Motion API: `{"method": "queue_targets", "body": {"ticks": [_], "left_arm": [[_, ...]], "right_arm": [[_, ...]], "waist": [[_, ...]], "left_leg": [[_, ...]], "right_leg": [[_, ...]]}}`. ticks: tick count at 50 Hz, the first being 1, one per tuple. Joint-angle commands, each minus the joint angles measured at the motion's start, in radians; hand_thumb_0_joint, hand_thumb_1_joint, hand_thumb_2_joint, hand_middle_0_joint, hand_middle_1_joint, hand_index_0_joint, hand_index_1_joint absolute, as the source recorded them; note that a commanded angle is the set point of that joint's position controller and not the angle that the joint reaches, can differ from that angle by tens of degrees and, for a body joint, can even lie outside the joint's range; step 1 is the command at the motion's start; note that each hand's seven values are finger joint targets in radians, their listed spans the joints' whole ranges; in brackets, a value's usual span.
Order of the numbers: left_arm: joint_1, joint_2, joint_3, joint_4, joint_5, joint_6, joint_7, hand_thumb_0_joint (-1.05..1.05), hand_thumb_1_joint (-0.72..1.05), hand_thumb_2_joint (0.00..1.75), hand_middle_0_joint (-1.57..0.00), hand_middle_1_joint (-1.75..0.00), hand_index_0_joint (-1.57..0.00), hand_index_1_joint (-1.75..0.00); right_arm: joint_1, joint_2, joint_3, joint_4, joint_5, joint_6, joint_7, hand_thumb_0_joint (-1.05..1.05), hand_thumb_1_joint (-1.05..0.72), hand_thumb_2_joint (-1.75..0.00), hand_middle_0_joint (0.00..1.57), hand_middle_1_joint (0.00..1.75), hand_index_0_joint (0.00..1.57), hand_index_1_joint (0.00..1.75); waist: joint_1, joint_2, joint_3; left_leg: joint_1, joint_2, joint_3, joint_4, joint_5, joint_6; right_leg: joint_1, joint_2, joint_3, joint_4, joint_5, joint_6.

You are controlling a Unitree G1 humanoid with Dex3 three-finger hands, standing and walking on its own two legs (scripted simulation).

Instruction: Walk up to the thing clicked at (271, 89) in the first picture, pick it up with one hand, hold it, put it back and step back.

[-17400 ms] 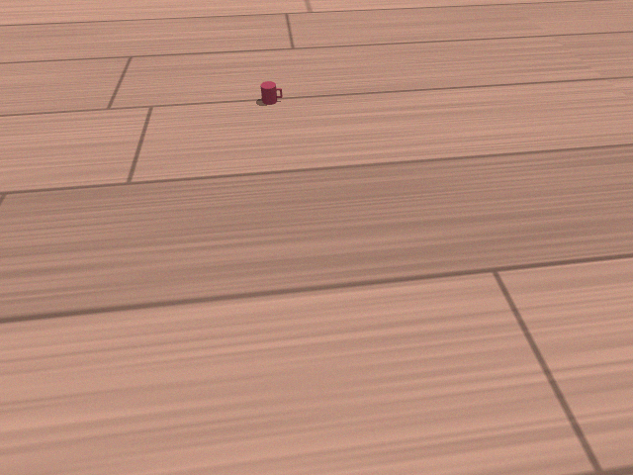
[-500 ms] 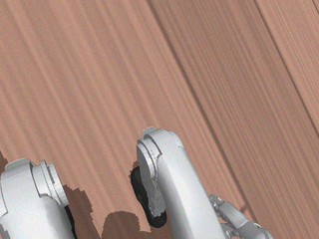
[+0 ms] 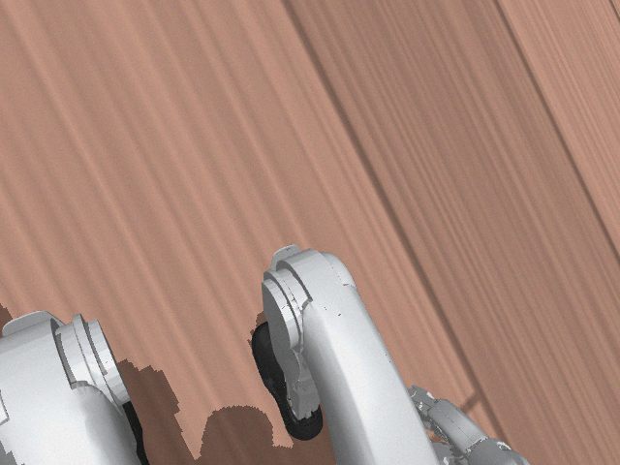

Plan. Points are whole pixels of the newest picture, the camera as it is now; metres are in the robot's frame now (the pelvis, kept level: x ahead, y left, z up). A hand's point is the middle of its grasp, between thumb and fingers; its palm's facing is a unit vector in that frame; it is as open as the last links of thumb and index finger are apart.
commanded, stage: settle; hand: left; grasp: from above
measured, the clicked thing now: out of the picture +0.46 +0.36 -0.25
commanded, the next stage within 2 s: lift in 0.86 s
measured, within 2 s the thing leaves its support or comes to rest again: leaves its support in 0.34 s
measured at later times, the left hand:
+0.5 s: hand out of the picture +0.43 +0.37 -0.16, palm faces -0.37 -0.10 -0.92, open 11.6 cm
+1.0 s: hand out of the picture +0.42 +0.36 -0.10, palm faces -0.44 -0.11 -0.89, open 11.6 cm
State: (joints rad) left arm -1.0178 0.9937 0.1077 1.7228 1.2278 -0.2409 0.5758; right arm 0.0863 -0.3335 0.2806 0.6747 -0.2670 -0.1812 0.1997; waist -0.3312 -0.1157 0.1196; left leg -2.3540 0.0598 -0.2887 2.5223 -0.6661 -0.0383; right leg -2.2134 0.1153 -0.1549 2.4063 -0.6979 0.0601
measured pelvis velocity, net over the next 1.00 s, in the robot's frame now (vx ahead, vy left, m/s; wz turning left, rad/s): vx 0.00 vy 0.00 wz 0.09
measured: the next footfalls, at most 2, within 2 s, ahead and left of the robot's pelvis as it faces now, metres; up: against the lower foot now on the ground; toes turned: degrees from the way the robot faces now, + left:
none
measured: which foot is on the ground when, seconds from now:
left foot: down 0.00-1.00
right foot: down 0.00-1.00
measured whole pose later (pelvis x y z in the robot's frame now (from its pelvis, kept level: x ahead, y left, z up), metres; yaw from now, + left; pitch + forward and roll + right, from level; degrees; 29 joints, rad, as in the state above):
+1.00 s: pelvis +0.00 +0.00 +0.05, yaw +5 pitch +33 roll -9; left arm -0.88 0.77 0.08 1.21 1.19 -0.15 0.23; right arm 0.16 -0.29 0.09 0.67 -0.11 -0.01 0.13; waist -0.21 -0.01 -0.03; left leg -2.29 0.04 -0.19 2.33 -0.63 -0.03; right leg -2.15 0.06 -0.09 2.27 -0.71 0.04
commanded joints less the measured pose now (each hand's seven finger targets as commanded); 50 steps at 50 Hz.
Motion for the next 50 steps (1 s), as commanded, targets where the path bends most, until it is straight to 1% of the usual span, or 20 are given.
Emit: {"method": "queue_targets", "body": {"ticks": [1, 3, 4, 7, 9, 11, 12, 14, 15, 20, 23, 28, 30, 32, 37, 41, 47, 48, 49, 50], "left_arm": [[-0.212, 0.236, 0.021, -0.12, -0.021, 0.014, 0.005, 0.0, 0.23, 0.97, -0.66, -1.01, -0.68, -0.99], [-0.21, 0.232, 0.017, -0.138, -0.019, 0.02, 0.003, 0.0, 0.25, 0.97, -0.68, -0.99, -0.69, -0.98], [-0.19, 0.242, 0.038, -0.134, -0.021, 0.024, 0.004, 0.0, 0.24, 0.99, -0.69, -0.99, -0.7, -0.98], [-0.23, 0.228, 0.034, -0.24, -0.02, 0.028, 0.002, 0.0, 0.24, 0.98, -0.68, -0.99, -0.69, -0.98], [-0.201, 0.249, 0.061, -0.296, -0.018, 0.034, -0.002, 0.0, 0.25, 0.97, -0.68, -0.98, -0.7, -0.96], [-0.181, 0.23, 0.069, -0.35, -0.021, 0.042, -0.011, 0.0, 0.29, 0.98, -0.72, -0.96, -0.73, -0.95], [-0.185, 0.216, 0.068, -0.372, -0.019, 0.045, -0.019, 0.0, 0.32, 0.99, -0.74, -0.97, -0.75, -0.96], [-0.197, 0.237, 0.097, -0.5, -0.022, 0.055, -0.03, 0.0, 0.35, 0.98, -0.76, -0.96, -0.78, -0.95], [-0.177, 0.224, 0.103, -0.518, -0.027, 0.063, -0.037, 0.0, 0.38, 0.97, -0.78, -0.95, -0.8, -0.94], [-0.184, 0.147, 0.07, -0.679, -0.053, 0.109, -0.084, 0.0, 0.49, 0.96, -0.87, -0.93, -0.88, -0.91], [-0.177, 0.063, 0.01, -0.625, -0.059, 0.141, -0.129, 0.0, 0.53, 0.99, -0.89, -0.95, -0.91, -0.93], [-0.188, 0.018, -0.03, -0.614, -0.093, 0.156, -0.215, 0.0, 0.61, 1.07, -0.96, -1.0, -0.98, -0.98], [-0.19, 0.037, -0.023, -0.628, -0.095, 0.153, -0.247, 0.0, 0.63, 1.11, -0.99, -1.01, -1.0, -1.01], [-0.187, 0.0, -0.042, -0.633, -0.101, 0.144, -0.275, 0.0, 0.65, 1.14, -1.01, -1.04, -1.01, -1.03], [-0.21, 0.047, -0.014, -0.659, -0.092, 0.113, -0.313, 0.0, 0.69, 1.15, -1.03, -1.04, -1.04, -1.03], [-0.227, 0.091, 0.026, -0.703, -0.076, 0.091, -0.303, 0.0, 0.69, 1.17, -1.03, -1.05, -1.04, -1.04], [-0.273, 0.104, 0.034, -0.744, -0.056, 0.088, -0.293, 0.0, 0.66, 1.21, -1.03, -1.02, -1.02, -1.03], [-0.259, 0.111, 0.039, -0.731, -0.055, 0.092, -0.29, 0.0, 0.66, 1.15, -1.07, -1.02, -1.07, -1.02], [-0.247, 0.095, 0.031, -0.72, -0.062, 0.096, -0.29, 0.0, 0.58, 1.16, -0.99, -0.95, -0.99, -0.95], [-0.225, 0.092, 0.036, -0.722, -0.066, 0.102, -0.291, 0.0, 0.61, 1.14, -1.03, -1.0, -1.03, -1.0]], "right_arm": [[0.17, -0.295, -0.095, -0.004, 0.004, 0.001, -0.017, 0.0, -0.92, -0.9, 0.2, 0.3, 0.2, 0.3], [0.153, -0.284, -0.096, -0.006, 0.004, 0.004, -0.018, 0.0, -0.92, -0.9, 0.2, 0.3, 0.2, 0.3], [0.165, -0.29, -0.104, 0.003, 0.005, 0.008, -0.019, 0.0, -0.92, -0.91, 0.2, 0.3, 0.2, 0.3], [0.161, -0.276, -0.107, -0.002, 0.01, 0.006, -0.016, 0.0, -0.92, -0.91, 0.2, 0.3, 0.2, 0.3], [0.157, -0.275, -0.117, 0.003, 0.016, 0.011, -0.016, 0.0, -0.92, -0.9, 0.2, 0.3, 0.2, 0.3], [0.152, -0.271, -0.137, 0.008, 0.023, 0.015, -0.014, 0.0, -0.91, -0.9, 0.2, 0.3, 0.2, 0.3], [0.166, -0.273, -0.149, 0.015, 0.026, 0.014, -0.011, 0.0, -0.91, -0.9, 0.2, 0.3, 0.2, 0.3], [0.164, -0.263, -0.167, 0.009, 0.037, 0.023, -0.008, 0.0, -0.91, -0.9, 0.2, 0.3, 0.2, 0.3], [0.166, -0.265, -0.186, 0.006, 0.045, 0.026, -0.006, 0.0, -0.91, -0.9, 0.2, 0.3, 0.2, 0.3], [0.18, -0.247, -0.237, 0.007, 0.09, 0.054, -0.005, 0.0, -0.91, -0.9, 0.2, 0.3, 0.2, 0.3], [0.202, -0.217, -0.25, 0.021, 0.112, 0.069, -0.008, 0.0, -0.91, -0.9, 0.2, 0.3, 0.2, 0.3], [0.229, -0.204, -0.26, 0.019, 0.127, 0.094, -0.023, 0.0, -0.91, -0.9, 0.2, 0.3, 0.2, 0.3], [0.227, -0.207, -0.265, 0.008, 0.135, 0.107, -0.032, 0.0, -0.92, -0.91, 0.2, 0.3, 0.2, 0.3], [0.231, -0.198, -0.263, 0.002, 0.139, 0.116, -0.036, 0.0, -0.92, -0.91, 0.2, 0.3, 0.2, 0.3], [0.233, -0.193, -0.259, -0.019, 0.152, 0.141, -0.058, 0.0, -0.92, -0.9, 0.2, 0.3, 0.2, 0.3], [0.232, -0.189, -0.257, -0.028, 0.152, 0.157, -0.071, 0.0, -0.91, -0.9, 0.2, 0.3, 0.2, 0.3], [0.25, -0.188, -0.27, -0.03, 0.155, 0.17, -0.086, 0.0, -0.91, -0.9, 0.2, 0.3, 0.2, 0.3], [0.25, -0.187, -0.27, -0.023, 0.157, 0.171, -0.088, 0.0, -0.94, -0.92, 0.2, 0.3, 0.2, 0.3], [0.255, -0.182, -0.272, -0.022, 0.156, 0.172, -0.089, 0.0, -0.89, -0.9, 0.2, 0.3, 0.2, 0.3], [0.261, -0.185, -0.274, -0.02, 0.157, 0.172, -0.091, 0.0, -0.94, -0.91, 0.2, 0.3, 0.2, 0.3]], "waist": [[-0.016, 0.399, -0.593], [-0.006, 0.439, -0.614], [-0.004, 0.425, -0.618], [0.01, 0.465, -0.668], [0.038, 0.506, -0.719], [0.054, 0.543, -0.737], [0.044, 0.556, -0.733], [0.08, 0.618, -0.834], [0.086, 0.627, -0.832], [0.1, 0.63, -0.887], [0.086, 0.556, -0.838], [0.088, 0.457, -0.814], [0.102, 0.427, -0.845], [0.095, 0.418, -0.835], [0.111, 0.405, -0.835], [0.129, 0.442, -0.883], [0.119, 0.463, -0.917], [0.131, 0.481, -0.91], [0.125, 0.478, -0.921], [0.136, 0.474, -0.925]], "left_leg": [[0.437, 0.005, 0.133, -0.229, 0.089, 0.057], [0.453, 0.007, 0.138, -0.233, 0.099, 0.054], [0.459, 0.008, 0.134, -0.238, 0.097, 0.053], [0.474, 0.006, 0.146, -0.226, 0.139, 0.053], [0.506, 0.004, 0.152, -0.235, 0.165, 0.047], [0.541, 0.003, 0.157, -0.244, 0.176, 0.038], [0.547, 0.001, 0.159, -0.246, 0.182, 0.035], [0.602, -0.001, 0.166, -0.265, 0.207, 0.032], [0.607, -0.002, 0.17, -0.262, 0.215, 0.03], [0.643, -0.007, 0.188, -0.3, 0.232, 0.03], [0.614, -0.007, 0.191, -0.313, 0.202, 0.042], [0.59, -0.016, 0.201, -0.348, 0.179, 0.056], [0.602, -0.017, 0.201, -0.353, 0.194, 0.058], [0.598, -0.022, 0.202, -0.363, 0.202, 0.057], [0.596, -0.026, 0.209, -0.376, 0.208, 0.059], [0.626, -0.03, 0.219, -0.391, 0.21, 0.056], [0.682, -0.027, 0.219, -0.418, 0.186, 0.055], [0.686, -0.026, 0.221, -0.427, 0.18, 0.053], [0.686, -0.024, 0.221, -0.428, 0.178, 0.055], [0.689, -0.028, 0.228, -0.434, 0.184, 0.058]], "right_leg": [[0.292, 0.012, -0.107, -0.249, 0.192, -0.071], [0.303, 0.015, -0.097, -0.246, 0.206, -0.076], [0.305, 0.014, -0.101, -0.25, 0.201, -0.075], [0.329, 0.015, -0.089, -0.25, 0.246, -0.074], [0.338, 0.012, -0.093, -0.244, 0.267, -0.078], [0.311, 0.009, -0.095, -0.235, 0.266, -0.086], [0.297, 0.006, -0.096, -0.23, 0.269, -0.09], [0.322, 0.002, -0.085, -0.231, 0.288, -0.092], [0.301, -0.003, -0.085, -0.234, 0.288, -0.097], [0.283, -0.014, -0.062, -0.256, 0.303, -0.102], [0.268, -0.012, -0.048, -0.288, 0.282, -0.096], [0.327, -0.015, -0.028, -0.345, 0.258, -0.09], [0.347, -0.016, -0.024, -0.354, 0.264, -0.091], [0.363, -0.021, -0.024, -0.355, 0.271, -0.09], [0.373, -0.027, -0.012, -0.371, 0.27, -0.089], [0.391, -0.03, -0.003, -0.377, 0.261, -0.093], [0.368, -0.035, -0.002, -0.394, 0.233, -0.095], [0.358, -0.037, -0.002, -0.391, 0.226, -0.095], [0.371, -0.034, 0.005, -0.401, 0.223, -0.094], [0.379, -0.037, 0.003, -0.412, 0.23, -0.092]]}}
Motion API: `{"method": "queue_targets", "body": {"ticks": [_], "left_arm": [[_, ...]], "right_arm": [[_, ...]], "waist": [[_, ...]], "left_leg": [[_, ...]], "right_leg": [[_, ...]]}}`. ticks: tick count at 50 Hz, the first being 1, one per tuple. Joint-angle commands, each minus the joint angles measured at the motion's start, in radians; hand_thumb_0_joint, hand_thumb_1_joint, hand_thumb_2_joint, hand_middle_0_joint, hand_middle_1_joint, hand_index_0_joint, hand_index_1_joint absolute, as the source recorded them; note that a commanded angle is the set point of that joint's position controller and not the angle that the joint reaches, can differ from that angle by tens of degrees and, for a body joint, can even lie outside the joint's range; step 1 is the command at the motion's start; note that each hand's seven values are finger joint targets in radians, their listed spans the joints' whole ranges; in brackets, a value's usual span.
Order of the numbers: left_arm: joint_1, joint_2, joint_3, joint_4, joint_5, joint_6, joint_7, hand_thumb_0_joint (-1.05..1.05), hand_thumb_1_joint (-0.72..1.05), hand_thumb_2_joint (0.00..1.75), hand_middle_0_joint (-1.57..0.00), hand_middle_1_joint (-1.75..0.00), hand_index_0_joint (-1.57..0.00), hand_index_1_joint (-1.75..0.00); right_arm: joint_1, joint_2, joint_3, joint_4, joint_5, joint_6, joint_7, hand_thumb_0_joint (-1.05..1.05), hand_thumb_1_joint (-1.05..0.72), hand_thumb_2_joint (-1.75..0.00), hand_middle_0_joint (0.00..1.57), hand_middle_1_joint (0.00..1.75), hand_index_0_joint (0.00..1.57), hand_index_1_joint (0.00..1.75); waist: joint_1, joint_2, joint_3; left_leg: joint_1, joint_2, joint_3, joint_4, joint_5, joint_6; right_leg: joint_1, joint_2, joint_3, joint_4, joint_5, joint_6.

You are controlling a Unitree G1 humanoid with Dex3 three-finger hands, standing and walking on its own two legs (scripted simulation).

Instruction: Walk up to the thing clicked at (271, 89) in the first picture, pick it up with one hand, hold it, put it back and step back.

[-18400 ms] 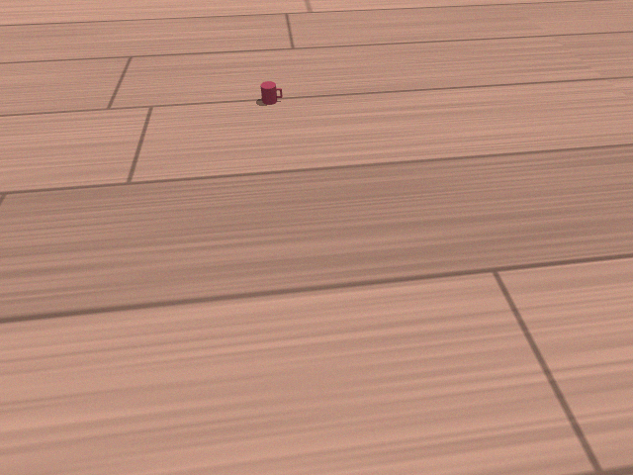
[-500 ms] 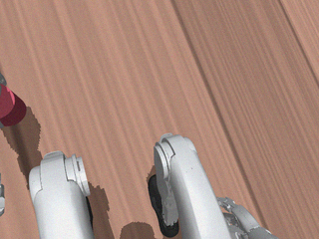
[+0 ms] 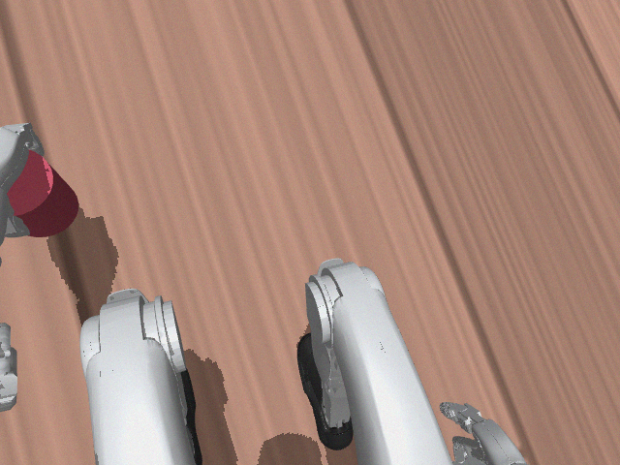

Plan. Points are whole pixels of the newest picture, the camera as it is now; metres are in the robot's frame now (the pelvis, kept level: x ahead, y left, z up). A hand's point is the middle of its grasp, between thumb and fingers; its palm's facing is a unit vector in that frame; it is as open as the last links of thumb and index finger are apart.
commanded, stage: lift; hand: left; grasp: from above
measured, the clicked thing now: (27, 183) +0.48 +0.32 -0.20
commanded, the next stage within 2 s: hold in 1.66 s
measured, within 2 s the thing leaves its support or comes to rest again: neither
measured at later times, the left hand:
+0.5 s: hand out of the picture +0.41 +0.33 -0.04, palm faces -0.45 -0.10 -0.89, open 11.6 cm
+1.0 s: hand out of the picture +0.34 +0.31 +0.16, palm faces -0.43 -0.14 -0.89, open 11.7 cm
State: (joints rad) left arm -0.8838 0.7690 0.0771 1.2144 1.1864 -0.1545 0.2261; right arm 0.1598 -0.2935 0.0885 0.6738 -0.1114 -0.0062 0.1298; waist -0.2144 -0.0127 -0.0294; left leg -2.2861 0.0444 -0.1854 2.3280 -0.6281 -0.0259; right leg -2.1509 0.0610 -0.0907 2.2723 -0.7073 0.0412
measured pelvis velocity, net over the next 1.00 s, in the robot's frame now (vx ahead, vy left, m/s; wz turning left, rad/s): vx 0.02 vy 0.01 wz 0.12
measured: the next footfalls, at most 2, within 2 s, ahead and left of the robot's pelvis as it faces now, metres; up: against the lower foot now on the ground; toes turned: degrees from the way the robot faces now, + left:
none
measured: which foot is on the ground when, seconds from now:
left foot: down 0.00-1.00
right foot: down 0.00-1.00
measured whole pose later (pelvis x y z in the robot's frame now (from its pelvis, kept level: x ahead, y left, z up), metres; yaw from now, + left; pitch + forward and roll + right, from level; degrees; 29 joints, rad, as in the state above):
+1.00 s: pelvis +0.02 +0.01 +0.25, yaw +7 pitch +23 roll -5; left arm -0.37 0.50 -0.11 0.72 0.99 0.02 0.07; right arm 0.18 -0.24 -0.01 0.68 0.03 0.04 -0.02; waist -0.09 0.04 -0.18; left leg -1.40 0.05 -0.06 1.53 -0.54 0.00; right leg -1.30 0.02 -0.02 1.49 -0.59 0.04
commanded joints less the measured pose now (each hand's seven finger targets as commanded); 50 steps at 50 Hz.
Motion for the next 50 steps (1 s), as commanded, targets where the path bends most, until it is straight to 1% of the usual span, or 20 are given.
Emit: {"method": "queue_targets", "body": {"ticks": [1, 3, 7, 14, 22, 24, 26, 27, 29, 30, 31, 32, 36, 38, 40, 44, 45, 46, 48, 50], "left_arm": [[-0.379, 0.33, 0.065, -0.234, -0.029, 0.021, 0.055, 0.0, 0.63, 1.12, -1.0, -0.99, -1.0, -0.98], [-0.365, 0.288, 0.044, -0.234, -0.046, 0.039, 0.033, 0.0, 0.59, 1.1, -0.97, -0.98, -0.98, -0.97], [-0.331, 0.274, 0.03, -0.253, -0.074, 0.06, -0.014, 0.0, 0.6, 1.13, -0.98, -0.99, -0.98, -0.99], [-0.269, 0.24, 0.013, -0.332, -0.099, 0.06, -0.065, 0.0, 0.61, 1.15, -0.99, -1.0, -0.99, -0.99], [-0.189, 0.211, 0.023, -0.503, -0.134, 0.048, -0.081, 0.0, 0.56, 1.2, -0.95, -1.02, -0.94, -1.03], [-0.143, 0.173, 0.003, -0.523, -0.141, 0.057, -0.087, 0.0, 0.58, 1.19, -0.96, -1.04, -0.96, -1.04], [-0.122, 0.194, 0.024, -0.569, -0.147, 0.073, -0.088, 0.0, 0.58, 1.2, -0.95, -1.05, -0.96, -1.05], [-0.082, 0.15, 0.005, -0.55, -0.154, 0.084, -0.092, 0.0, 0.58, 1.24, -0.96, -1.05, -0.95, -1.05], [-0.104, 0.148, 0.0, -0.645, -0.164, 0.094, -0.095, 0.0, 0.57, 1.24, -0.94, -1.07, -0.94, -1.07], [-0.039, 0.119, -0.011, -0.592, -0.162, 0.107, -0.099, 0.0, 0.56, 1.21, -0.93, -1.06, -0.93, -1.06], [-0.081, 0.124, -0.01, -0.688, -0.175, 0.107, -0.096, 0.0, 0.57, 1.19, -0.93, -1.05, -0.93, -1.05], [-0.011, 0.109, -0.008, -0.64, -0.176, 0.119, -0.097, 0.0, 0.57, 1.2, -0.93, -1.05, -0.94, -1.04], [-0.007, 0.088, -0.034, -0.735, -0.193, 0.14, -0.103, 0.0, 0.55, 1.19, -0.91, -1.07, -0.92, -1.06], [0.059, 0.084, -0.028, -0.73, -0.197, 0.151, -0.101, 0.0, 0.54, 1.19, -0.9, -1.07, -0.91, -1.07], [0.1, 0.025, -0.062, -0.731, -0.208, 0.158, -0.104, 0.0, 0.55, 1.2, -0.92, -1.06, -0.92, -1.06], [0.158, 0.033, -0.049, -0.754, -0.203, 0.169, -0.105, 0.0, 0.57, 1.21, -0.93, -1.06, -0.93, -1.07], [0.203, 0.004, -0.063, -0.704, -0.196, 0.175, -0.106, 0.0, 0.57, 1.19, -0.92, -1.07, -0.93, -1.07], [0.163, -0.008, -0.076, -0.739, -0.197, 0.174, -0.103, 0.0, 0.56, 1.2, -0.93, -1.05, -0.93, -1.05], [0.182, -0.019, -0.075, -0.704, -0.191, 0.18, -0.097, 0.0, 0.59, 1.21, -0.94, -1.08, -0.94, -1.08], [0.185, -0.06, -0.105, -0.664, -0.188, 0.181, -0.095, 0.0, 0.59, 1.22, -0.93, -1.09, -0.94, -1.09]], "right_arm": [[0.192, -0.226, -0.088, -0.024, 0.004, -0.001, -0.023, 0.0, -0.92, -0.91, 0.2, 0.3, 0.2, 0.3], [0.2, -0.217, -0.099, -0.015, 0.014, 0.001, -0.027, 0.0, -0.92, -0.91, 0.2, 0.3, 0.2, 0.3], [0.203, -0.216, -0.116, -0.019, 0.031, 0.01, -0.036, 0.0, -0.92, -0.91, 0.2, 0.3, 0.2, 0.3], [0.209, -0.195, -0.134, -0.03, 0.058, 0.021, -0.049, 0.0, -0.92, -0.91, 0.2, 0.3, 0.2, 0.3], [0.192, -0.184, -0.16, -0.065, 0.081, 0.024, -0.068, 0.0, -0.91, -0.91, 0.2, 0.3, 0.2, 0.3], [0.183, -0.177, -0.162, -0.071, 0.086, 0.027, -0.073, 0.0, -0.91, -0.91, 0.2, 0.3, 0.2, 0.3], [0.174, -0.177, -0.168, -0.08, 0.092, 0.031, -0.081, 0.0, -0.91, -0.9, 0.2, 0.3, 0.2, 0.3], [0.168, -0.174, -0.17, -0.08, 0.093, 0.031, -0.083, 0.0, -0.91, -0.9, 0.2, 0.3, 0.2, 0.3], [0.157, -0.172, -0.177, -0.09, 0.1, 0.032, -0.094, 0.0, -0.91, -0.9, 0.2, 0.3, 0.2, 0.3], [0.156, -0.171, -0.176, -0.083, 0.102, 0.033, -0.097, 0.0, -0.91, -0.9, 0.2, 0.3, 0.2, 0.3], [0.148, -0.164, -0.178, -0.088, 0.105, 0.034, -0.104, 0.0, -0.91, -0.9, 0.2, 0.3, 0.2, 0.3], [0.142, -0.162, -0.176, -0.084, 0.107, 0.035, -0.108, 0.0, -0.91, -0.9, 0.2, 0.3, 0.2, 0.3], [0.117, -0.147, -0.172, -0.088, 0.116, 0.036, -0.126, 0.0, -0.9, -0.9, 0.2, 0.3, 0.2, 0.3], [0.105, -0.14, -0.168, -0.087, 0.121, 0.036, -0.136, 0.0, -0.91, -0.9, 0.2, 0.3, 0.2, 0.3], [0.098, -0.128, -0.165, -0.081, 0.124, 0.033, -0.143, 0.0, -0.91, -0.9, 0.2, 0.3, 0.2, 0.3], [0.09, -0.127, -0.166, -0.074, 0.131, 0.03, -0.159, 0.0, -0.91, -0.9, 0.2, 0.3, 0.2, 0.3], [0.088, -0.123, -0.161, -0.067, 0.133, 0.029, -0.161, 0.0, -0.91, -0.9, 0.2, 0.3, 0.2, 0.3], [0.087, -0.118, -0.16, -0.071, 0.134, 0.029, -0.164, 0.0, -0.91, -0.9, 0.2, 0.3, 0.2, 0.3], [0.09, -0.115, -0.16, -0.064, 0.136, 0.026, -0.17, 0.0, -0.9, -0.9, 0.2, 0.3, 0.2, 0.3], [0.088, -0.113, -0.158, -0.054, 0.138, 0.018, -0.174, 0.0, -0.9, -0.9, 0.2, 0.3, 0.2, 0.3]], "waist": [[0.015, 0.361, -0.813], [0.025, 0.379, -0.808], [0.041, 0.367, -0.787], [0.057, 0.286, -0.79], [0.094, 0.3, -0.834], [0.091, 0.295, -0.792], [0.109, 0.282, -0.839], [0.101, 0.281, -0.81], [0.109, 0.316, -0.85], [0.104, 0.291, -0.79], [0.108, 0.295, -0.821], [0.108, 0.267, -0.779], [0.106, 0.264, -0.768], [0.117, 0.239, -0.743], [0.106, 0.209, -0.717], [0.126, 0.219, -0.68], [0.124, 0.199, -0.629], [0.119, 0.2, -0.621], [0.116, 0.175, -0.566], [0.114, 0.176, -0.513]], "left_leg": [[0.637, -0.011, 0.123, -0.245, 0.147, 0.046], [0.652, -0.014, 0.126, -0.279, 0.126, 0.045], [0.662, -0.016, 0.121, -0.332, 0.079, 0.045], [0.689, -0.02, 0.135, -0.374, 0.118, 0.056], [0.818, -0.019, 0.118, -0.502, 0.097, 0.049], [0.83, -0.018, 0.113, -0.549, 0.064, 0.048], [0.898, -0.017, 0.112, -0.58, 0.076, 0.048], [0.917, -0.014, 0.105, -0.604, 0.079, 0.048], [0.997, -0.012, 0.09, -0.655, 0.091, 0.043], [0.998, -0.009, 0.081, -0.678, 0.088, 0.044], [1.029, -0.01, 0.092, -0.693, 0.099, 0.043], [1.039, -0.01, 0.09, -0.719, 0.09, 0.044], [1.126, -0.011, 0.106, -0.8, 0.095, 0.043], [1.154, -0.015, 0.12, -0.842, 0.099, 0.044], [1.191, -0.018, 0.133, -0.868, 0.141, 0.048], [1.308, -0.014, 0.127, -0.978, 0.169, 0.044], [1.322, -0.012, 0.116, -1.012, 0.168, 0.041], [1.343, -0.012, 0.124, -1.033, 0.173, 0.041], [1.37, -0.011, 0.122, -1.088, 0.16, 0.039], [1.405, -0.009, 0.113, -1.152, 0.133, 0.034]], "right_leg": [[0.339, 0.019, -0.056, -0.285, 0.241, -0.074], [0.313, 0.016, -0.059, -0.293, 0.22, -0.078], [0.304, 0.012, -0.054, -0.315, 0.179, -0.083], [0.376, 0.008, -0.025, -0.392, 0.21, -0.075], [0.445, -0.003, -0.015, -0.477, 0.185, -0.075], [0.464, -0.005, -0.014, -0.512, 0.165, -0.073], [0.509, -0.004, -0.008, -0.547, 0.17, -0.073], [0.511, -0.009, -0.01, -0.556, 0.178, -0.069], [0.546, -0.01, -0.011, -0.577, 0.196, -0.069], [0.547, -0.011, -0.014, -0.595, 0.195, -0.065], [0.581, -0.011, -0.008, -0.624, 0.2, -0.066], [0.597, -0.012, -0.007, -0.651, 0.192, -0.063], [0.707, -0.011, 0.01, -0.748, 0.201, -0.061], [0.773, -0.012, 0.019, -0.806, 0.2, -0.059], [0.824, -0.014, 0.027, -0.857, 0.23, -0.057], [0.923, -0.018, 0.036, -0.937, 0.252, -0.057], [0.935, -0.018, 0.033, -0.954, 0.251, -0.056], [0.964, -0.017, 0.037, -0.987, 0.258, -0.057], [1.01, -0.017, 0.041, -1.038, 0.248, -0.056], [1.041, -0.016, 0.043, -1.075, 0.239, -0.056]]}}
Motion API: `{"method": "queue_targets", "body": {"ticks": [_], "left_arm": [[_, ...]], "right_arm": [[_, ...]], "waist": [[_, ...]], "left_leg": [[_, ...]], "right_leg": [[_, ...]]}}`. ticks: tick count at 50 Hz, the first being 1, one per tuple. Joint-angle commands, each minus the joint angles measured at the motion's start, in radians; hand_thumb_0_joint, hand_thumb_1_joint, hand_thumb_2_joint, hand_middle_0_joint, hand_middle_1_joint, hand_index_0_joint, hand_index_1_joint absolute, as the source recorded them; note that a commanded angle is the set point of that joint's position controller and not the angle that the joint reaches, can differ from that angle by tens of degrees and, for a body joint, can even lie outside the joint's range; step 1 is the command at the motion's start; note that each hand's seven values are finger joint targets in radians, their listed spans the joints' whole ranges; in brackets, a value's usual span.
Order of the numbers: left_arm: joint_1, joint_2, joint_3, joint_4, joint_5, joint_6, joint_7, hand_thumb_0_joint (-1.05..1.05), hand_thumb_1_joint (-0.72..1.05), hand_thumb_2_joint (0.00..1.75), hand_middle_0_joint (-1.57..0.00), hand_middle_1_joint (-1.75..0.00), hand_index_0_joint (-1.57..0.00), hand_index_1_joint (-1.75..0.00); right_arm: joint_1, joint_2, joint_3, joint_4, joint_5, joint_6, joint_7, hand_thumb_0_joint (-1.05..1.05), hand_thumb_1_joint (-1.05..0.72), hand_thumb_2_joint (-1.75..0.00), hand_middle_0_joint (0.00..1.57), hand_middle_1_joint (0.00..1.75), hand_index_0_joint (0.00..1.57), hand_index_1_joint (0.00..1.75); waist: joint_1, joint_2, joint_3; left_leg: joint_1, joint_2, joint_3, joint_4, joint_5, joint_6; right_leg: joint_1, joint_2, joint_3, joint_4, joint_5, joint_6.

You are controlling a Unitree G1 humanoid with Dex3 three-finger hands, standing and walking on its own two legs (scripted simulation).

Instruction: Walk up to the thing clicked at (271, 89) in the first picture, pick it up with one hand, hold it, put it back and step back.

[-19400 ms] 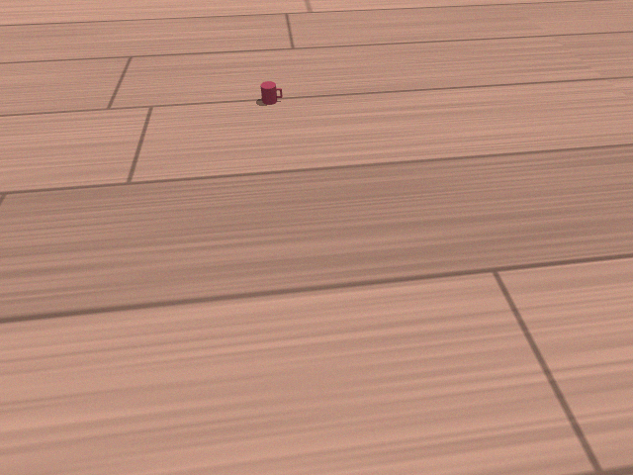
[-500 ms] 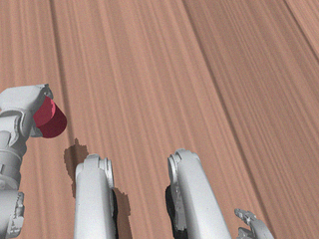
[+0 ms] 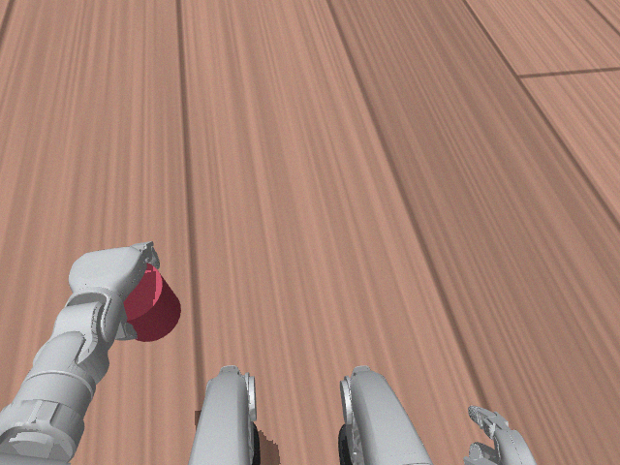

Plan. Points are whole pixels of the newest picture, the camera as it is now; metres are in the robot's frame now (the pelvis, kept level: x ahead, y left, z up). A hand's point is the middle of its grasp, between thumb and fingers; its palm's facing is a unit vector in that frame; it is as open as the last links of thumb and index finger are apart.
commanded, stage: lift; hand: left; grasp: from above
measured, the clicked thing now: (142, 292) +0.38 +0.25 -0.13
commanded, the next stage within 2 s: hold in 0.66 s
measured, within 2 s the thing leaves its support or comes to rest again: neither
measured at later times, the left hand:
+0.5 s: hand (112, 272) +0.35 +0.23 +0.02, palm faces -0.45 -0.07 -0.89, open 11.6 cm
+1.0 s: hand (102, 236) +0.37 +0.22 +0.08, palm faces -0.45 -0.07 -0.89, open 11.5 cm
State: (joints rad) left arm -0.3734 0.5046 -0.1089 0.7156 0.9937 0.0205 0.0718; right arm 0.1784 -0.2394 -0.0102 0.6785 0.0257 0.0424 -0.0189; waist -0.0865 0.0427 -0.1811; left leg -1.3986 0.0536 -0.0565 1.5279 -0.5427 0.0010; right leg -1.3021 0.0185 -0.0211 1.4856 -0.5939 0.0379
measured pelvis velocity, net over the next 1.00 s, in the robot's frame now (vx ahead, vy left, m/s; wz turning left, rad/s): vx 0.07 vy -0.01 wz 0.02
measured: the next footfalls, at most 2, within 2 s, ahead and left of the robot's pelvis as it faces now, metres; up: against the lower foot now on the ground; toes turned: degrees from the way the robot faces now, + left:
none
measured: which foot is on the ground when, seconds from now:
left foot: down 0.00-1.00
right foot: down 0.00-1.00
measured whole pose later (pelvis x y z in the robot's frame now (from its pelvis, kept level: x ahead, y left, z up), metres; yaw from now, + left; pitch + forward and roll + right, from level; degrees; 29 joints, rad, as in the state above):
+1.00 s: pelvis +0.07 -0.01 +0.15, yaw +1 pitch +8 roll +0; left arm -0.29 0.37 -0.20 0.81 1.01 0.04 0.12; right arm 0.25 -0.26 -0.05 0.72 0.03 0.02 -0.04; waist -0.05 0.03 -0.07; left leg -0.52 0.04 0.02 0.72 -0.33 -0.01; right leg -0.47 -0.01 0.03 0.71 -0.37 0.02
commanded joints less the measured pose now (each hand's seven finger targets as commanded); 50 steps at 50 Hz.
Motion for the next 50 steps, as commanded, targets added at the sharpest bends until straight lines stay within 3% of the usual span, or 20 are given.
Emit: {"method": "queue_targets", "body": {"ticks": [1, 3, 5, 10, 11, 12, 13, 18, 24, 26, 30, 34, 36, 38, 42, 44, 46, 50], "left_arm": [[-0.348, 0.207, 0.074, -0.18, 0.008, 0.003, 0.059, 0.0, 0.58, 1.21, -0.93, -1.07, -0.93, -1.07], [-0.307, 0.201, 0.08, -0.134, 0.008, 0.001, 0.064, 0.0, 0.6, 1.2, -0.93, -1.07, -0.94, -1.07], [-0.325, 0.146, 0.036, -0.125, 0.002, -0.004, 0.066, 0.0, 0.59, 1.17, -0.94, -1.05, -0.94, -1.05], [-0.295, 0.139, 0.038, -0.086, 0.002, -0.008, 0.089, 0.0, 0.58, 1.12, -0.92, -1.04, -0.93, -1.03], [-0.302, 0.113, 0.013, -0.089, 0.005, -0.01, 0.094, 0.0, 0.59, 1.14, -0.93, -1.05, -0.94, -1.04], [-0.312, 0.115, 0.015, -0.09, 0.005, -0.011, 0.102, 0.0, 0.59, 1.14, -0.93, -1.06, -0.94, -1.05], [-0.282, 0.14, 0.042, -0.072, 0.011, -0.01, 0.111, 0.0, 0.59, 1.14, -0.93, -1.05, -0.94, -1.04], [-0.332, 0.142, 0.037, -0.106, 0.023, -0.012, 0.145, 0.0, 0.61, 1.15, -0.95, -1.03, -0.96, -1.02], [-0.308, 0.13, 0.042, -0.088, 0.019, 0.008, 0.16, 0.0, 0.58, 1.13, -0.93, -1.0, -0.94, -1.0], [-0.268, 0.084, 0.014, -0.063, 0.01, 0.021, 0.155, 0.0, 0.58, 1.13, -0.94, -1.0, -0.94, -1.0], [-0.275, 0.096, 0.013, -0.058, 0.002, 0.032, 0.141, 0.0, 0.6, 1.13, -0.96, -0.97, -0.96, -0.97], [-0.261, 0.067, -0.005, -0.048, -0.005, 0.027, 0.119, 0.0, 0.57, 1.1, -0.94, -0.97, -0.94, -0.97], [-0.253, 0.08, 0.008, -0.058, -0.004, 0.025, 0.116, 0.0, 0.57, 1.09, -0.92, -0.99, -0.93, -0.98], [-0.256, 0.064, -0.004, -0.08, 0.0, 0.023, 0.116, 0.0, 0.56, 1.09, -0.92, -0.97, -0.93, -0.97], [-0.272, 0.105, 0.014, -0.104, 0.023, 0.018, 0.111, 0.0, 0.56, 1.04, -0.91, -0.94, -0.92, -0.93], [-0.3, 0.092, 0.003, -0.127, 0.025, 0.012, 0.106, 0.0, 0.59, 1.04, -0.94, -0.93, -0.95, -0.92], [-0.286, 0.109, 0.019, -0.133, 0.025, 0.014, 0.106, 0.0, 0.58, 1.05, -0.94, -0.92, -0.95, -0.91], [-0.269, 0.091, 0.002, -0.142, 0.015, 0.019, 0.09, 0.0, 0.56, 1.05, -0.93, -0.92, -0.93, -0.91]], "right_arm": [[0.07, -0.17, -0.062, -0.061, 0.003, -0.035, -0.029, 0.0, -0.9, -0.9, 0.2, 0.3, 0.2, 0.3], [0.068, -0.167, -0.064, -0.054, 0.004, -0.045, -0.034, 0.0, -0.9, -0.9, 0.2, 0.3, 0.2, 0.3], [0.071, -0.158, -0.06, -0.055, 0.005, -0.054, -0.035, 0.0, -0.9, -0.9, 0.2, 0.3, 0.2, 0.3], [0.085, -0.155, -0.062, -0.05, 0.003, -0.073, -0.04, 0.0, -0.91, -0.9, 0.2, 0.3, 0.2, 0.3], [0.088, -0.149, -0.059, -0.051, 0.003, -0.075, -0.04, 0.0, -0.91, -0.9, 0.2, 0.3, 0.2, 0.3], [0.09, -0.151, -0.062, -0.049, 0.003, -0.077, -0.041, 0.0, -0.91, -0.9, 0.2, 0.3, 0.2, 0.3], [0.098, -0.155, -0.066, -0.044, 0.004, -0.078, -0.042, 0.0, -0.91, -0.9, 0.2, 0.3, 0.2, 0.3], [0.104, -0.155, -0.067, -0.04, 0.001, -0.079, -0.041, 0.0, -0.9, -0.9, 0.2, 0.3, 0.2, 0.3], [0.099, -0.155, -0.071, -0.041, -0.003, -0.071, -0.036, 0.0, -0.9, -0.9, 0.2, 0.3, 0.2, 0.3], [0.102, -0.152, -0.072, -0.04, -0.001, -0.068, -0.034, 0.0, -0.9, -0.9, 0.2, 0.3, 0.2, 0.3], [0.1, -0.155, -0.078, -0.041, 0.003, -0.061, -0.034, 0.0, -0.9, -0.9, 0.2, 0.3, 0.2, 0.3], [0.104, -0.153, -0.08, -0.039, 0.005, -0.059, -0.033, 0.0, -0.9, -0.9, 0.2, 0.3, 0.2, 0.3], [0.098, -0.155, -0.084, -0.044, 0.004, -0.058, -0.032, 0.0, -0.9, -0.9, 0.2, 0.3, 0.2, 0.3], [0.094, -0.153, -0.084, -0.047, 0.005, -0.055, -0.031, 0.0, -0.9, -0.9, 0.2, 0.3, 0.2, 0.3], [0.085, -0.16, -0.086, -0.05, 0.006, -0.05, -0.032, 0.0, -0.9, -0.9, 0.2, 0.3, 0.2, 0.3], [0.083, -0.16, -0.088, -0.055, 0.006, -0.049, -0.032, 0.0, -0.9, -0.9, 0.2, 0.3, 0.2, 0.3], [0.077, -0.164, -0.09, -0.056, 0.007, -0.048, -0.031, 0.0, -0.9, -0.9, 0.2, 0.3, 0.2, 0.3], [0.067, -0.163, -0.09, -0.065, 0.008, -0.048, -0.028, 0.0, -0.9, -0.9, 0.2, 0.3, 0.2, 0.3]], "waist": [[-0.008, 0.121, -0.365], [0.003, 0.104, -0.332], [-0.011, 0.087, -0.305], [0.007, 0.058, -0.293], [0.003, 0.057, -0.284], [0.003, 0.052, -0.288], [0.015, 0.043, -0.284], [0.014, 0.051, -0.271], [0.023, 0.051, -0.247], [0.027, 0.027, -0.246], [0.029, 0.0, -0.224], [0.022, -0.021, -0.213], [0.034, 0.011, -0.205], [0.034, 0.004, -0.204], [0.037, 0.014, -0.203], [0.025, 0.021, -0.192], [0.038, 0.027, -0.195], [0.045, 0.005, -0.201]], "left_leg": [[0.548, -0.019, -0.015, -0.381, 0.046, 0.005], [0.571, -0.02, -0.015, -0.426, 0.034, 0.004], [0.598, -0.026, -0.002, -0.458, 0.052, 0.004], [0.685, -0.033, 0.012, -0.541, 0.126, 0.004], [0.7, -0.037, 0.023, -0.552, 0.146, 0.006], [0.723, -0.038, 0.031, -0.563, 0.165, 0.006], [0.74, -0.04, 0.034, -0.579, 0.182, 0.006], [0.834, -0.042, 0.045, -0.643, 0.252, 0.003], [0.92, -0.047, 0.052, -0.717, 0.301, -0.003], [0.949, -0.046, 0.052, -0.737, 0.344, -0.004], [0.977, -0.056, 0.065, -0.769, 0.39, 0.004], [1.015, -0.059, 0.071, -0.794, 0.435, 0.006], [1.037, -0.059, 0.073, -0.816, 0.45, 0.0], [1.059, -0.059, 0.074, -0.832, 0.468, 0.0], [1.096, -0.06, 0.076, -0.854, 0.51, -0.001], [1.108, -0.059, 0.076, -0.865, 0.509, -0.001], [1.132, -0.059, 0.077, -0.877, 0.526, -0.004], [1.156, -0.063, 0.085, -0.885, 0.566, 0.004]], "right_leg": [[0.215, 0.029, -0.026, -0.314, 0.125, -0.055], [0.265, 0.03, -0.019, -0.36, 0.116, -0.055], [0.306, 0.028, -0.009, -0.414, 0.128, -0.056], [0.431, 0.027, -0.001, -0.512, 0.187, -0.052], [0.453, 0.026, 0.003, -0.532, 0.204, -0.053], [0.478, 0.029, 0.003, -0.551, 0.216, -0.052], [0.502, 0.026, 0.004, -0.565, 0.23, -0.052], [0.573, 0.023, 0.01, -0.639, 0.295, -0.048], [0.656, 0.015, 0.02, -0.718, 0.338, -0.043], [0.693, 0.015, 0.02, -0.737, 0.375, -0.042], [0.767, 0.012, 0.03, -0.79, 0.435, -0.032], [0.805, 0.01, 0.036, -0.819, 0.489, -0.028], [0.819, 0.012, 0.033, -0.829, 0.485, -0.034], [0.837, 0.013, 0.032, -0.84, 0.501, -0.034], [0.861, 0.013, 0.031, -0.856, 0.535, -0.035], [0.858, 0.014, 0.031, -0.865, 0.535, -0.035], [0.878, 0.013, 0.028, -0.875, 0.544, -0.036], [0.922, 0.011, 0.034, -0.895, 0.594, -0.03]]}}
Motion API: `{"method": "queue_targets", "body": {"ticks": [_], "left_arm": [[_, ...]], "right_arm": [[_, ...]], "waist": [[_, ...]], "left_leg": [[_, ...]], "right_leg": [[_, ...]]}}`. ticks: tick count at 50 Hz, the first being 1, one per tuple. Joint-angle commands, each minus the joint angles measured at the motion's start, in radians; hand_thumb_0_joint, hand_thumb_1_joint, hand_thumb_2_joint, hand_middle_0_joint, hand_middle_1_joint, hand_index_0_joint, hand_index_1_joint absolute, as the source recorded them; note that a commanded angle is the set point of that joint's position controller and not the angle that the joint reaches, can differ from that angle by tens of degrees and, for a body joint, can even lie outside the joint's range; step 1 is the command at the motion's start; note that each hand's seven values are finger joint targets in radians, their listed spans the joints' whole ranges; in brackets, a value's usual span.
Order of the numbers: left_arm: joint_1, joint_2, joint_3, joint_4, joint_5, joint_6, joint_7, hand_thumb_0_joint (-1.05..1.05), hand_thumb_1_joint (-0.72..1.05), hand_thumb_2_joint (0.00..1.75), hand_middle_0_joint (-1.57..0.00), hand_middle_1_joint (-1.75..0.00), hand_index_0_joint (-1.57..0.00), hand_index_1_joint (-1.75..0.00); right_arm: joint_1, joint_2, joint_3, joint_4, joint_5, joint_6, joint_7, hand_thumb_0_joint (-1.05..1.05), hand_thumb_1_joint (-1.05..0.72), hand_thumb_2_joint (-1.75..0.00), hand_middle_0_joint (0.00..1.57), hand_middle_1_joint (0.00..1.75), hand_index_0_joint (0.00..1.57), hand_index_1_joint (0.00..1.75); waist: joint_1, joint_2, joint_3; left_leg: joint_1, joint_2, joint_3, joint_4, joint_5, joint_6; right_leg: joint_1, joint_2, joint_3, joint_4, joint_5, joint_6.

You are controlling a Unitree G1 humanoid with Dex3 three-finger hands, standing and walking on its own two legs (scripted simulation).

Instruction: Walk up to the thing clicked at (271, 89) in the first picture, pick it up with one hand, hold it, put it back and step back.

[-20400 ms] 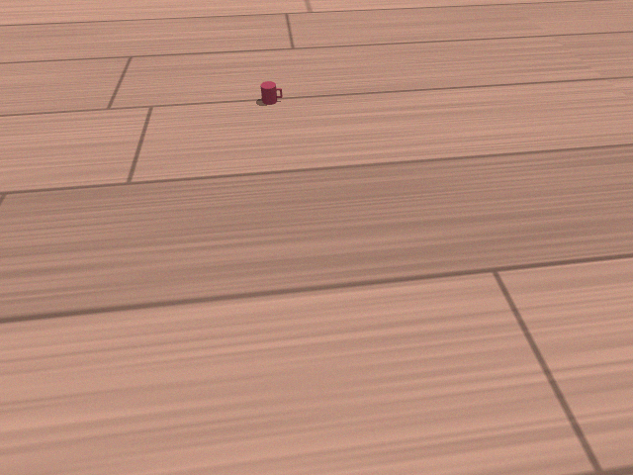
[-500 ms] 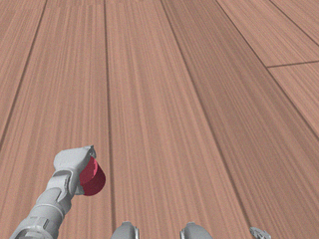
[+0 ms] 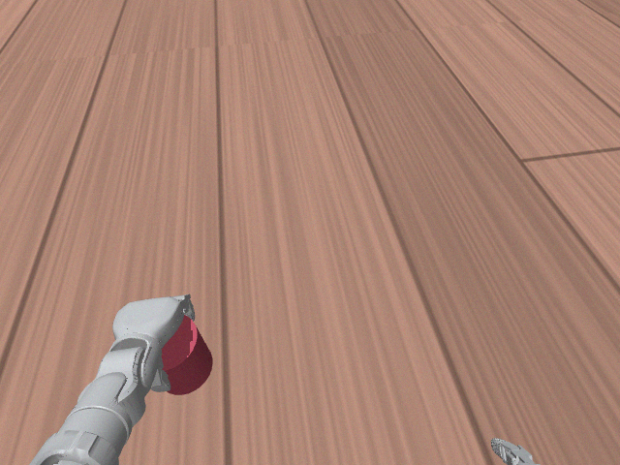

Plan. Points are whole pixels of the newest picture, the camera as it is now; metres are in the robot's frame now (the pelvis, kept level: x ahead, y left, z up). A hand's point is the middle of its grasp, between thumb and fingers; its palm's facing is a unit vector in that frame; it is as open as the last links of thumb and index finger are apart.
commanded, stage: hold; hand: left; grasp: from above
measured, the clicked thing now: (177, 344) +0.33 +0.22 -0.12
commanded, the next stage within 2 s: crouch in 1.66 s
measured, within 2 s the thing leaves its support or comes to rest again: neither
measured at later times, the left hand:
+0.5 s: hand (149, 352) +0.29 +0.22 -0.04, palm faces -0.46 -0.05 -0.89, open 11.5 cm
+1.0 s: hand (146, 363) +0.27 +0.22 -0.03, palm faces -0.45 -0.05 -0.89, open 11.6 cm
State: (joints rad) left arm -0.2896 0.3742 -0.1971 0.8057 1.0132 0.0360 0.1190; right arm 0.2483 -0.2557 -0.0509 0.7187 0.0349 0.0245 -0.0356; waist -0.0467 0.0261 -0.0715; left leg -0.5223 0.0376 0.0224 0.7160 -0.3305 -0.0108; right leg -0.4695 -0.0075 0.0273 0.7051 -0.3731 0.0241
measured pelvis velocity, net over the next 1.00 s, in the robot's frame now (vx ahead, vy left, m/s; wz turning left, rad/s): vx -0.02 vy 0.00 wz -0.01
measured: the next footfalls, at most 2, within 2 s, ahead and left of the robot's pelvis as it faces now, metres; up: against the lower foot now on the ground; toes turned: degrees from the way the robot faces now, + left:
none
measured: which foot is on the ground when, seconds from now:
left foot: down 0.00-1.00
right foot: down 0.00-1.00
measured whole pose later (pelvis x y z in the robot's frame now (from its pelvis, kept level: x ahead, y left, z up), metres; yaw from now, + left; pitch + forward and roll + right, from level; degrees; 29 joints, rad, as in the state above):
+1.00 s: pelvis -0.02 +0.00 +0.02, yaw +0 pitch +1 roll +0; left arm -0.23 0.38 -0.23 0.65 1.00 0.03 -0.01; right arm 0.20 -0.26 -0.03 0.68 0.05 0.05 -0.04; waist 0.00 0.05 -0.01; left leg -0.32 0.03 0.03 0.53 -0.22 -0.01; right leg -0.28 -0.01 0.04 0.54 -0.27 0.02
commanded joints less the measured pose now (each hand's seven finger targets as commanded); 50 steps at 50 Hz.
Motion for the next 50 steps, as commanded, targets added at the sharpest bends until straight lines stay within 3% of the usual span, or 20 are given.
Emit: {"method": "queue_targets", "body": {"ticks": [1, 2, 3, 6, 8, 9, 13, 14, 15, 26, 27, 38, 42, 44, 45, 46, 50], "left_arm": [[-0.352, 0.214, 0.089, -0.223, -0.008, 0.005, 0.038, 0.0, 0.55, 1.05, -0.91, -0.93, -0.92, -0.92], [-0.341, 0.226, 0.096, -0.225, -0.01, 0.005, 0.033, 0.0, 0.54, 1.07, -0.92, -0.93, -0.92, -0.93], [-0.339, 0.205, 0.078, -0.226, -0.009, 0.003, 0.025, 0.0, 0.54, 1.08, -0.92, -0.93, -0.92, -0.93], [-0.33, 0.216, 0.088, -0.235, -0.013, 0.001, 0.006, 0.0, 0.55, 1.06, -0.91, -0.94, -0.92, -0.93], [-0.325, 0.201, 0.071, -0.25, -0.01, 0.001, -0.009, 0.0, 0.54, 1.06, -0.91, -0.94, -0.92, -0.93], [-0.331, 0.231, 0.091, -0.26, -0.011, -0.002, -0.013, 0.0, 0.57, 1.06, -0.93, -0.94, -0.93, -0.93], [-0.321, 0.214, 0.079, -0.281, -0.01, -0.004, -0.029, 0.0, 0.58, 1.08, -0.94, -0.95, -0.95, -0.95], [-0.34, 0.22, 0.082, -0.297, -0.009, -0.005, -0.029, 0.0, 0.59, 1.07, -0.94, -0.94, -0.95, -0.94], [-0.341, 0.24, 0.101, -0.316, -0.004, -0.006, -0.027, 0.0, 0.58, 1.07, -0.93, -0.96, -0.94, -0.94], [-0.324, 0.215, 0.084, -0.31, -0.013, -0.002, -0.048, 0.0, 0.54, 1.1, -0.9, -0.98, -0.9, -0.97], [-0.342, 0.216, 0.082, -0.339, -0.014, -0.005, -0.05, 0.0, 0.55, 1.08, -0.9, -0.98, -0.91, -0.97], [-0.31, 0.221, 0.082, -0.354, -0.021, -0.014, -0.075, 0.0, 0.54, 1.05, -0.88, -0.99, -0.9, -0.97], [-0.324, 0.241, 0.103, -0.38, -0.019, -0.016, -0.072, 0.0, 0.53, 1.06, -0.87, -1.0, -0.89, -0.98], [-0.337, 0.222, 0.085, -0.399, -0.021, -0.015, -0.071, 0.0, 0.55, 1.05, -0.88, -1.01, -0.9, -0.99], [-0.338, 0.247, 0.106, -0.396, -0.017, -0.013, -0.069, 0.0, 0.53, 1.06, -0.88, -0.99, -0.9, -0.97], [-0.306, 0.224, 0.088, -0.369, -0.012, -0.008, -0.072, 0.0, 0.53, 1.05, -0.87, -1.0, -0.89, -0.97], [-0.312, 0.232, 0.093, -0.389, -0.015, -0.006, -0.083, 0.0, 0.53, 1.07, -0.88, -1.0, -0.9, -0.98]], "right_arm": [[0.005, -0.149, -0.052, -0.105, -0.001, -0.028, -0.01, 0.0, -0.9, -0.9, 0.2, 0.3, 0.2, 0.3], [0.001, -0.15, -0.052, -0.107, 0.0, -0.027, -0.01, 0.0, -0.9, -0.9, 0.2, 0.3, 0.2, 0.3], [-0.002, -0.148, -0.051, -0.112, 0.0, -0.026, -0.008, 0.0, -0.9, -0.9, 0.2, 0.3, 0.2, 0.3], [-0.015, -0.149, -0.054, -0.124, 0.002, -0.021, -0.007, 0.0, -0.9, -0.9, 0.2, 0.3, 0.2, 0.3], [-0.015, -0.144, -0.051, -0.131, 0.004, -0.019, -0.004, 0.0, -0.9, -0.9, 0.2, 0.3, 0.2, 0.3], [-0.021, -0.151, -0.053, -0.136, 0.006, -0.017, -0.006, 0.0, -0.9, -0.9, 0.2, 0.3, 0.2, 0.3], [-0.039, -0.141, -0.044, -0.15, 0.007, -0.01, -0.006, 0.0, -0.9, -0.9, 0.2, 0.3, 0.2, 0.3], [-0.037, -0.144, -0.045, -0.15, 0.008, -0.009, -0.005, 0.0, -0.9, -0.9, 0.2, 0.3, 0.2, 0.3], [-0.039, -0.144, -0.047, -0.148, 0.008, -0.008, -0.006, 0.0, -0.9, -0.9, 0.2, 0.3, 0.2, 0.3], [-0.068, -0.142, -0.04, -0.164, 0.011, -0.003, -0.004, 0.0, -0.9, -0.9, 0.2, 0.3, 0.2, 0.3], [-0.076, -0.14, -0.04, -0.166, 0.012, -0.004, -0.005, 0.0, -0.9, -0.9, 0.2, 0.3, 0.2, 0.3], [-0.122, -0.133, -0.027, -0.178, 0.017, -0.011, -0.013, 0.0, -0.9, -0.9, 0.2, 0.3, 0.2, 0.3], [-0.13, -0.133, -0.025, -0.181, 0.016, -0.014, -0.015, 0.0, -0.9, -0.9, 0.2, 0.3, 0.2, 0.3], [-0.133, -0.129, -0.022, -0.181, 0.016, -0.015, -0.015, 0.0, -0.91, -0.9, 0.2, 0.3, 0.2, 0.3], [-0.135, -0.133, -0.024, -0.177, 0.017, -0.015, -0.016, 0.0, -0.91, -0.9, 0.2, 0.3, 0.2, 0.3], [-0.135, -0.131, -0.02, -0.178, 0.017, -0.016, -0.015, 0.0, -0.9, -0.9, 0.2, 0.3, 0.2, 0.3], [-0.142, -0.131, -0.02, -0.179, 0.018, -0.016, -0.017, 0.0, -0.91, -0.9, 0.2, 0.3, 0.2, 0.3]], "waist": [[-0.007, 0.011, -0.305], [0.006, 0.017, -0.3], [-0.002, 0.01, -0.286], [0.007, 0.0, -0.277], [0.01, 0.02, -0.277], [0.018, 0.024, -0.281], [0.019, 0.001, -0.249], [0.013, 0.016, -0.252], [0.026, 0.032, -0.268], [0.022, 0.023, -0.223], [0.033, 0.023, -0.227], [0.038, 0.003, -0.186], [0.046, 0.015, -0.195], [0.043, 0.012, -0.196], [0.045, 0.037, -0.204], [0.042, 0.016, -0.186], [0.044, 0.005, -0.182]], "left_leg": [[0.28, -0.044, 0.003, -0.076, 0.362, 0.015], [0.286, -0.043, 0.004, -0.083, 0.367, 0.014], [0.281, -0.044, 0.003, -0.085, 0.364, 0.016], [0.291, -0.046, 0.008, -0.104, 0.346, 0.019], [0.298, -0.045, 0.007, -0.109, 0.367, 0.018], [0.304, -0.044, 0.006, -0.118, 0.364, 0.015], [0.301, -0.047, 0.013, -0.137, 0.346, 0.022], [0.307, -0.047, 0.013, -0.141, 0.34, 0.019], [0.318, -0.045, 0.014, -0.145, 0.351, 0.019], [0.348, -0.039, 0.014, -0.193, 0.302, 0.016], [0.348, -0.038, 0.011, -0.2, 0.297, 0.016], [0.358, -0.044, 0.014, -0.233, 0.23, 0.02], [0.362, -0.048, 0.019, -0.238, 0.221, 0.021], [0.366, -0.046, 0.016, -0.245, 0.222, 0.019], [0.378, -0.046, 0.019, -0.247, 0.218, 0.016], [0.372, -0.043, 0.015, -0.25, 0.226, 0.016], [0.373, -0.047, 0.02, -0.254, 0.22, 0.022]], "right_leg": [[0.092, 0.038, -0.015, -0.114, 0.377, -0.016], [0.099, 0.039, -0.019, -0.12, 0.374, -0.017], [0.093, 0.039, -0.018, -0.123, 0.374, -0.016], [0.115, 0.039, -0.017, -0.143, 0.359, -0.016], [0.119, 0.041, -0.019, -0.141, 0.371, -0.019], [0.129, 0.041, -0.022, -0.147, 0.364, -0.02], [0.141, 0.039, -0.015, -0.169, 0.368, -0.017], [0.151, 0.04, -0.016, -0.169, 0.356, -0.019], [0.149, 0.042, -0.016, -0.168, 0.359, -0.021], [0.159, 0.042, -0.02, -0.211, 0.299, -0.025], [0.166, 0.043, -0.022, -0.214, 0.293, -0.025], [0.17, 0.037, -0.017, -0.256, 0.226, -0.022], [0.185, 0.034, -0.012, -0.266, 0.217, -0.023], [0.186, 0.035, -0.014, -0.265, 0.218, -0.024], [0.188, 0.035, -0.014, -0.266, 0.212, -0.026], [0.18, 0.036, -0.017, -0.265, 0.217, -0.027], [0.199, 0.032, -0.013, -0.278, 0.218, -0.022]]}}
